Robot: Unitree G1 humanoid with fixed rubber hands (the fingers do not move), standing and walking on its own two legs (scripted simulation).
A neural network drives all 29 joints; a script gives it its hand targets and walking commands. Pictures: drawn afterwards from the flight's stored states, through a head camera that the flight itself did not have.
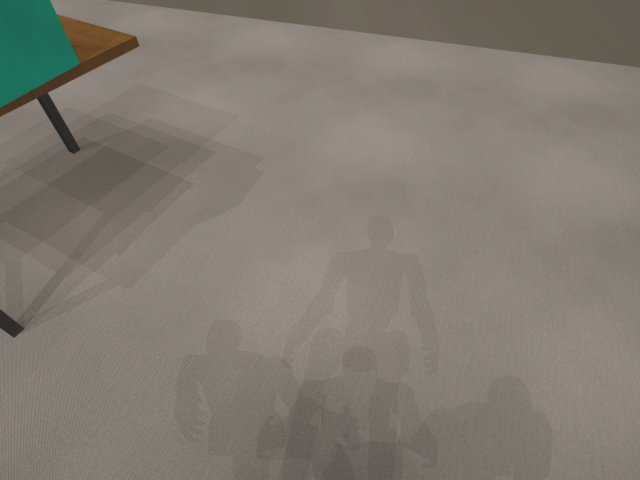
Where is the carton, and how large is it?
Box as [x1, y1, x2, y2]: [0, 0, 79, 107]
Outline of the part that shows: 49,0 0,0 0,107 79,63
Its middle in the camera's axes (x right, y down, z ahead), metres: -0.91 -0.57 +1.02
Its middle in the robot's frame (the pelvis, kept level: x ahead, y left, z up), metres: +1.13 +0.96 +0.06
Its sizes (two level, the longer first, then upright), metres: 0.289 0.272 0.258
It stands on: a table, 0.70 m high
